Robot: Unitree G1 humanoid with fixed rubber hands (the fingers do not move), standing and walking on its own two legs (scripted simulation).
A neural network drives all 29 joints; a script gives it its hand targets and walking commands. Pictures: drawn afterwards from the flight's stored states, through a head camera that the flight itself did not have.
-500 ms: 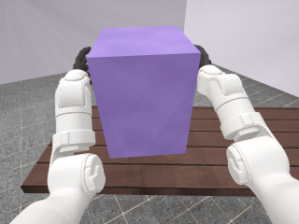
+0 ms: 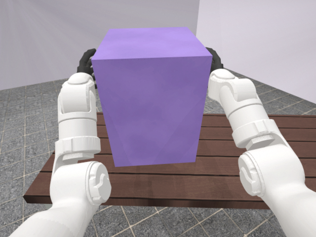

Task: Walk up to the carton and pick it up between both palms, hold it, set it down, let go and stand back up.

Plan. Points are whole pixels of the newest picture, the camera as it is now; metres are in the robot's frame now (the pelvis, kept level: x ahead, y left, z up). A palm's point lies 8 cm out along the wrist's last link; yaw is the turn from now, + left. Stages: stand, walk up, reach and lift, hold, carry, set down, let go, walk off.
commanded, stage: hold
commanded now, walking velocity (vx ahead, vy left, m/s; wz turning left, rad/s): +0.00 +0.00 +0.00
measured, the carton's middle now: (151, 94) +0.40 -0.01 +0.24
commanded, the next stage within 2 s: set down in 1.16 s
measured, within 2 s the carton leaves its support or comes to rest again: neither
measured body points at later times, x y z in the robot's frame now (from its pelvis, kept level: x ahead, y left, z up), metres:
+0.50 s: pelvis +0.00 +0.00 +0.00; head -0.10 +0.02 +0.44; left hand +0.39 +0.14 +0.30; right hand +0.37 -0.16 +0.30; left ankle +0.03 +0.13 -0.75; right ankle +0.00 -0.13 -0.75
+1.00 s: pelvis +0.00 +0.00 +0.00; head -0.09 +0.03 +0.44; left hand +0.39 +0.14 +0.30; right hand +0.37 -0.16 +0.30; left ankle +0.03 +0.13 -0.75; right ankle +0.00 -0.13 -0.75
